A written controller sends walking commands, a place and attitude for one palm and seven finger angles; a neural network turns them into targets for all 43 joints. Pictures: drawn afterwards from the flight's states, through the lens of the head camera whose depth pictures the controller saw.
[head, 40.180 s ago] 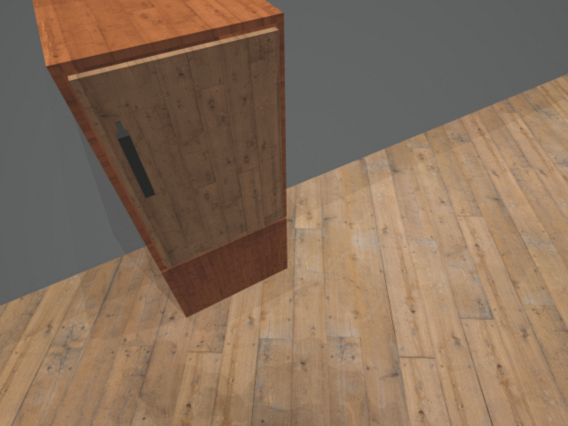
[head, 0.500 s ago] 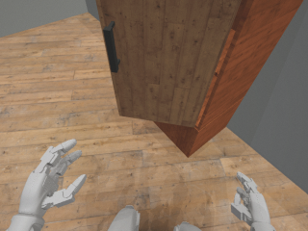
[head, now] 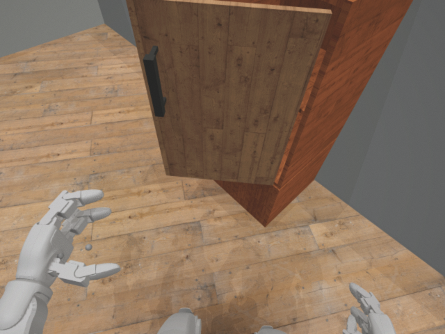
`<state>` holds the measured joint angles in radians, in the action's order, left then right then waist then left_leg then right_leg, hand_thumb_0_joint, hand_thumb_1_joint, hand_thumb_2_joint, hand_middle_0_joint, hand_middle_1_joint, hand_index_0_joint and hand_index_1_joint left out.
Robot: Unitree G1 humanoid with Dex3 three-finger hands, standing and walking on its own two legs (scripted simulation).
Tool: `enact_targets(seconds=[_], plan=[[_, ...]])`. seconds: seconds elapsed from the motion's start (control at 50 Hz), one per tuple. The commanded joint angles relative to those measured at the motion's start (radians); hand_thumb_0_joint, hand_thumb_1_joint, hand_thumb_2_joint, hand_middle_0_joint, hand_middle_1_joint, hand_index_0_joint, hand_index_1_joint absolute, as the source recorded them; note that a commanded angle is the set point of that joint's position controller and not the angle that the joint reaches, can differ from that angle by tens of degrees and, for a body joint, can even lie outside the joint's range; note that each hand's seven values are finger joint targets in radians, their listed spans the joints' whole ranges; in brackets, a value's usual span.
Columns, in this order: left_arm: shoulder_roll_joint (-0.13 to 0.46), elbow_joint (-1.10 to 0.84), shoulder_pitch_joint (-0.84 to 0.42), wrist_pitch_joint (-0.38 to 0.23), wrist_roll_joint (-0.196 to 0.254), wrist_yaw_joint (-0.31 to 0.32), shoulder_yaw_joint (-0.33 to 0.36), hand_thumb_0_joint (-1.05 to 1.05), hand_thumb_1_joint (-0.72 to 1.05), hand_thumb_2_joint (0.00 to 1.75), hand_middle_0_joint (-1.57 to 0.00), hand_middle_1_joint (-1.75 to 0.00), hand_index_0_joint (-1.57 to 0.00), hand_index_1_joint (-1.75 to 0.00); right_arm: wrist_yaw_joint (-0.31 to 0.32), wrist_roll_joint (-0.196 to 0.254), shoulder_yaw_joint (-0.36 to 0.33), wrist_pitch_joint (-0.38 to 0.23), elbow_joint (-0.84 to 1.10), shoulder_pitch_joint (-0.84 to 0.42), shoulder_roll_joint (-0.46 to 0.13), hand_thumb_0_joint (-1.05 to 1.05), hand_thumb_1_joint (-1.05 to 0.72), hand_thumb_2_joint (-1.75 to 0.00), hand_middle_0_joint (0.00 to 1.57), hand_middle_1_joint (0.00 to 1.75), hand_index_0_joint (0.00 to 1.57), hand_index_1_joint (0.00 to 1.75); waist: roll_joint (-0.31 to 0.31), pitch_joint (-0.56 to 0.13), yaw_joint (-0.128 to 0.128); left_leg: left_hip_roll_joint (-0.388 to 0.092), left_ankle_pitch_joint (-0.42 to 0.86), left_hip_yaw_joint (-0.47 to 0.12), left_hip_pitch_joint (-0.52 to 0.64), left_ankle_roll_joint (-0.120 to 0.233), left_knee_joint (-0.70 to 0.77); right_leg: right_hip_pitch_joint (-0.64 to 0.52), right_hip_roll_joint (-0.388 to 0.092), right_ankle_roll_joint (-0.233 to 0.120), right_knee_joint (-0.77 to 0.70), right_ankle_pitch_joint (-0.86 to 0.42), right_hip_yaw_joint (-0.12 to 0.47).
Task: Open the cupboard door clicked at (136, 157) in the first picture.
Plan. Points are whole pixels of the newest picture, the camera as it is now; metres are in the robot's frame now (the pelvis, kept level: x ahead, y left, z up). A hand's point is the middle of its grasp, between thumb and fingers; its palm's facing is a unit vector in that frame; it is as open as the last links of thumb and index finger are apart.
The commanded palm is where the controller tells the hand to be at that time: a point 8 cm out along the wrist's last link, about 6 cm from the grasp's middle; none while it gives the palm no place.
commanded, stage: raise the hand with hooked fingers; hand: left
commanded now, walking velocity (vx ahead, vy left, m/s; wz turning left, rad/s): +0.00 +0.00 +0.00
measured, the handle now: (157, 83) +0.63 +0.18 +0.08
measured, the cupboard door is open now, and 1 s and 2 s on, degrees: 42 42 42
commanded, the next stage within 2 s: move the hooked fingers beside the handle in 1.06 s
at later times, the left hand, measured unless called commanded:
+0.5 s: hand (51, 211) +0.28 +0.28 +0.09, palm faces -0.02 -1.00 -0.05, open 14.0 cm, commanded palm +0.26 +0.33 +0.09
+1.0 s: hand (61, 205) +0.29 +0.27 +0.09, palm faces -0.03 -1.00 -0.03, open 14.0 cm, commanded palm +0.27 +0.32 +0.09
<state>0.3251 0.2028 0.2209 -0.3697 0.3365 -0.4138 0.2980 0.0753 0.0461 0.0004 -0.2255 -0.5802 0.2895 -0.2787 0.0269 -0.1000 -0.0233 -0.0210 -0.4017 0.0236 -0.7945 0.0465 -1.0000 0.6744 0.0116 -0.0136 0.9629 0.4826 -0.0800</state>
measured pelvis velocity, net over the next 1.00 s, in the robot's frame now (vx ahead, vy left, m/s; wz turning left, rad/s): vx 0.01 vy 0.00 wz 0.00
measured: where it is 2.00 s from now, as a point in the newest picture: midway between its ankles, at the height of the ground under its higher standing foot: outside the picture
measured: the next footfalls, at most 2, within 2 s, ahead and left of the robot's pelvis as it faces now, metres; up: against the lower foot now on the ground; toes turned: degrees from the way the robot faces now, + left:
none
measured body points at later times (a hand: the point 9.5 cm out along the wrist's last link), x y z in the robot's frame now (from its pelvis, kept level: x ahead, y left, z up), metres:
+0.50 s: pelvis +0.01 +0.01 +0.02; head +0.05 +0.03 +0.47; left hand +0.28 +0.34 +0.09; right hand +0.17 -0.23 -0.05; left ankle +0.05 +0.09 -0.68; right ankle +0.00 -0.12 -0.68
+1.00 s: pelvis +0.01 +0.00 +0.02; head +0.05 +0.01 +0.47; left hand +0.29 +0.32 +0.10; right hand +0.15 -0.26 -0.06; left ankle +0.05 +0.09 -0.68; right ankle +0.00 -0.12 -0.68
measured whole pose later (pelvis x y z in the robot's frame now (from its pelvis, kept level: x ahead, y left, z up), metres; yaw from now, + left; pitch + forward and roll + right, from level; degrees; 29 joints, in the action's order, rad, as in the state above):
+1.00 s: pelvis +0.01 +0.00 +0.02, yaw +0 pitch +9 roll -3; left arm 0.44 0.44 -0.04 -0.27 0.36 -0.57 0.43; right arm 0.07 0.05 0.04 -0.18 -0.55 0.30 -0.28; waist 0.03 -0.08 -0.02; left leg -0.02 -0.36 0.02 -0.67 0.04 -0.88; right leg 0.55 0.02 -0.02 0.83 0.43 -0.08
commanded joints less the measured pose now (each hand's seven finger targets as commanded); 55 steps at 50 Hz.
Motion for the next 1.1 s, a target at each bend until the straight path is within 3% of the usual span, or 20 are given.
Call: enact_targets(seconds=[0.0, 0.14, 0.2, 0.24, 0.32, 0.38, 0.44, 0.5, 0.54, 0.58, 0.6, 0.64, 0.7, 0.72, 0.76, 0.8, 0.86, 1.0, 1.08], plan=[[0.217, -0.214, -0.144, -0.052, 0.023, 0.005, 0.109, 0.0, -0.34, 0.37, -0.29, -1.1, -0.29, -1.1, 0.01, -0.001, -0.042, -0.063, 0.156, -0.047, -0.138, 0.0, -0.9, -0.9, 0.2, 0.3, 0.2, 0.3, 0.082, -0.2, 0.014, -0.003, 0.131, -0.098, 0.306, -0.019, 0.207, 0.001, 0.026, -0.014, -0.165, -0.127, 0.015], [0.234, -0.162, -0.213, 0.008, 0.027, -0.029, 0.12, 0.0, -0.5, 0.3, -0.3, -1.2, -0.3, -1.2, 0.008, 0.002, -0.034, -0.048, 0.163, -0.047, -0.145, 0.0, -0.9, -0.9, 0.2, 0.3, 0.2, 0.3, 0.066, -0.185, 0.009, -0.006, 0.172, -0.109, 0.35, -0.029, 0.237, -0.025, 0.03, -0.014, -0.189, -0.17, 0.001], [0.26, -0.129, -0.274, 0.029, 0.032, -0.048, 0.135, 0.0, -0.5, 0.3, -0.3, -1.2, -0.3, -1.2, 0.012, 0.001, -0.028, -0.041, 0.165, -0.046, -0.149, 0.0, -0.9, -0.9, 0.2, 0.3, 0.2, 0.3, 0.085, -0.163, 0.008, -0.002, 0.166, -0.113, 0.356, -0.031, 0.246, -0.027, 0.035, -0.021, -0.2, -0.17, 0.003], [0.269, -0.11, -0.302, 0.036, 0.03, -0.064, 0.141, 0.0, -0.5, 0.3, -0.3, -1.2, -0.3, -1.2, 0.015, 0.002, -0.028, -0.035, 0.166, -0.043, -0.15, 0.0, -0.9, -0.9, 0.2, 0.3, 0.2, 0.3, 0.066, -0.187, 0.005, -0.006, 0.17, -0.116, 0.379, -0.032, 0.254, -0.027, 0.034, -0.017, -0.205, -0.168, 0.001], [0.311, -0.102, -0.383, 0.043, 0.034, -0.092, 0.163, 0.0, -0.5, 0.3, -0.3, -1.2, -0.3, -1.2, 0.019, 0.002, -0.021, -0.033, 0.167, -0.046, -0.152, 0.0, -0.9, -0.9, 0.2, 0.3, 0.2, 0.3, 0.113, -0.206, 0.01, -0.002, 0.197, -0.117, 0.418, -0.034, 0.262, -0.045, 0.035, -0.024, -0.217, -0.185, 0.004], [0.323, -0.058, -0.392, 0.051, 0.04, -0.106, 0.179, 0.0, -0.5, 0.3, -0.3, -1.2, -0.3, -1.2, 0.023, 0.003, -0.022, -0.03, 0.164, -0.045, -0.153, 0.0, -0.9, -0.9, 0.2, 0.3, 0.2, 0.3, 0.073, -0.198, 0.009, -0.003, 0.189, -0.117, 0.416, -0.031, 0.274, -0.053, 0.035, -0.02, -0.231, -0.183, 0.004], [0.357, -0.041, -0.432, 0.057, 0.041, -0.12, 0.2, 0.0, -0.5, 0.3, -0.3, -1.2, -0.3, -1.2, 0.021, 0.003, -0.02, -0.025, 0.162, -0.038, -0.157, 0.0, -0.9, -0.9, 0.2, 0.3, 0.2, 0.3, 0.115, -0.219, 0.016, -0.001, 0.207, -0.116, 0.439, -0.035, 0.28, -0.063, 0.035, -0.024, -0.235, -0.191, 0.006], [0.381, 0.03, -0.45, 0.072, 0.052, -0.137, 0.222, 0.0, -0.5, 0.3, -0.3, -1.2, -0.3, -1.2, 0.024, 0.002, -0.022, -0.019, 0.159, -0.03, -0.164, 0.0, -0.9, -0.9, 0.2, 0.3, 0.2, 0.3, 0.062, -0.184, 0.017, 0.005, 0.196, -0.11, 0.406, -0.029, 0.281, -0.083, 0.039, -0.026, -0.252, -0.197, 0.01], [0.392, 0.04, -0.484, 0.075, 0.05, -0.152, 0.221, 0.0, -0.5, 0.3, -0.3, -1.2, -0.3, -1.2, 0.024, 0.005, -0.021, -0.017, 0.157, -0.025, -0.165, 0.0, -0.9, -0.9, 0.2, 0.3, 0.2, 0.3, 0.083, -0.201, 0.013, 0.006, 0.214, -0.104, 0.419, -0.027, 0.282, -0.086, 0.036, -0.024, -0.255, -0.21, 0.012], [0.357, 0.055, -0.458, 0.078, 0.053, -0.165, 0.194, 0.0, -0.5, 0.3, -0.3, -1.2, -0.3, -1.2, 0.021, 0.007, -0.025, -0.017, 0.163, -0.024, -0.162, 0.0, -0.9, -0.9, 0.2, 0.3, 0.2, 0.3, 0.086, -0.189, 0.012, 0.006, 0.204, -0.1, 0.418, -0.025, 0.282, -0.077, 0.035, -0.022, -0.26, -0.203, 0.012], [0.359, 0.068, -0.449, 0.079, 0.062, -0.17, 0.2, 0.0, -0.5, 0.3, -0.3, -1.2, -0.3, -1.2, 0.018, 0.005, -0.025, -0.018, 0.165, -0.019, -0.163, 0.0, -0.9, -0.9, 0.2, 0.3, 0.2, 0.3, 0.056, -0.188, 0.018, 0.01, 0.224, -0.098, 0.406, -0.024, 0.278, -0.101, 0.038, -0.027, -0.261, -0.226, 0.014], [0.367, 0.057, -0.436, 0.073, 0.059, -0.172, 0.206, 0.0, -0.5, 0.3, -0.3, -1.2, -0.3, -1.2, 0.013, 0.005, -0.03, -0.018, 0.168, -0.014, -0.166, 0.0, -0.9, -0.9, 0.2, 0.3, 0.2, 0.3, 0.067, -0.218, 0.018, 0.01, 0.244, -0.09, 0.416, -0.021, 0.271, -0.096, 0.037, -0.022, -0.256, -0.243, 0.017], [0.391, 0.046, -0.451, 0.061, 0.063, -0.163, 0.23, 0.0, -0.5, 0.3, -0.3, -1.2, -0.3, -1.2, 0.009, 0.002, -0.033, -0.016, 0.168, -0.013, -0.168, 0.0, -0.9, -0.9, 0.2, 0.3, 0.2, 0.3, 0.051, -0.198, 0.02, 0.014, 0.23, -0.088, 0.391, -0.02, 0.265, -0.098, 0.039, -0.024, -0.254, -0.232, 0.021], [0.393, 0.031, -0.454, 0.055, 0.061, -0.16, 0.23, 0.0, -0.5, 0.3, -0.3, -1.2, -0.3, -1.2, 0.008, 0.004, -0.032, -0.015, 0.17, -0.012, -0.167, 0.0, -0.9, -0.9, 0.2, 0.3, 0.2, 0.3, 0.082, -0.216, 0.02, 0.012, 0.233, -0.084, 0.404, -0.021, 0.267, -0.095, 0.038, -0.023, -0.252, -0.232, 0.023], [0.394, 0.024, -0.455, 0.046, 0.06, -0.152, 0.235, 0.0, -0.5, 0.3, -0.3, -1.2, -0.3, -1.2, 0.006, 0.003, -0.031, -0.014, 0.171, -0.014, -0.163, 0.0, -0.9, -0.9, 0.2, 0.3, 0.2, 0.3, 0.085, -0.214, 0.02, 0.011, 0.222, -0.085, 0.403, -0.021, 0.268, -0.094, 0.036, -0.021, -0.252, -0.223, 0.024], [0.401, 0.032, -0.459, 0.042, 0.063, -0.147, 0.244, 0.0, -0.5, 0.3, -0.3, -1.2, -0.3, -1.2, 0.009, 0.0, -0.03, -0.012, 0.17, -0.008, -0.164, 0.0, -0.9, -0.9, 0.2, 0.3, 0.2, 0.3, 0.065, -0.204, 0.017, 0.012, 0.215, -0.081, 0.386, -0.017, 0.262, -0.098, 0.039, -0.021, -0.253, -0.223, 0.028], [0.393, 0.011, -0.468, 0.033, 0.057, -0.145, 0.23, 0.0, -0.5, 0.3, -0.3, -1.2, -0.3, -1.2, 0.011, 0.004, -0.029, -0.012, 0.169, -0.013, -0.161, 0.0, -0.9, -0.9, 0.2, 0.3, 0.2, 0.3, 0.097, -0.226, 0.014, 0.011, 0.207, -0.082, 0.404, -0.017, 0.267, -0.094, 0.036, -0.018, -0.253, -0.215, 0.029], [0.384, 0.041, -0.459, 0.039, 0.065, -0.152, 0.226, 0.0, -0.5, 0.3, -0.3, -1.2, -0.3, -1.2, 0.017, 0.005, -0.028, -0.011, 0.161, -0.012, -0.16, 0.0, -0.9, -0.9, 0.2, 0.3, 0.2, 0.3, 0.052, -0.212, 0.009, 0.014, 0.236, -0.07, 0.385, -0.012, 0.248, -0.113, 0.038, -0.015, -0.255, -0.261, 0.038], [0.373, 0.049, -0.477, 0.042, 0.061, -0.158, 0.209, 0.0, -0.5, 0.3, -0.3, -1.2, -0.3, -1.2, 0.019, 0.01, -0.025, -0.009, 0.164, -0.023, -0.156, 0.0, -0.9, -0.9, 0.2, 0.3, 0.2, 0.3, 0.073, -0.196, 0.007, 0.016, 0.195, -0.069, 0.375, -0.012, 0.256, -0.099, 0.032, -0.012, -0.264, -0.224, 0.043]])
